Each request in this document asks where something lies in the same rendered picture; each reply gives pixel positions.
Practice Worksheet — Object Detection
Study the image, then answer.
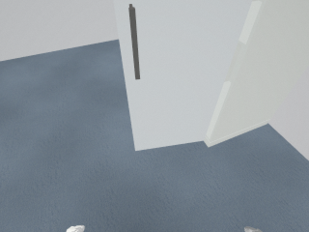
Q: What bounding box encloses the handle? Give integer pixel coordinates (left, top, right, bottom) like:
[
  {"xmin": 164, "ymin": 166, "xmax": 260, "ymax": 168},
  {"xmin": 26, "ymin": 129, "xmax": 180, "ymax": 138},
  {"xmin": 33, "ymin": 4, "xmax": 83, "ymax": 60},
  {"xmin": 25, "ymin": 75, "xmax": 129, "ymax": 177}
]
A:
[{"xmin": 128, "ymin": 4, "xmax": 140, "ymax": 80}]

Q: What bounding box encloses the fridge door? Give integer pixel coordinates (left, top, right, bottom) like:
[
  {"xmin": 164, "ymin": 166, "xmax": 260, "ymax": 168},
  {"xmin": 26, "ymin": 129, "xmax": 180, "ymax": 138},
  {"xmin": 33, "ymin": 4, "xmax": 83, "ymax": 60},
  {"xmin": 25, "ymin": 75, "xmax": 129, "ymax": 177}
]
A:
[{"xmin": 113, "ymin": 0, "xmax": 253, "ymax": 151}]

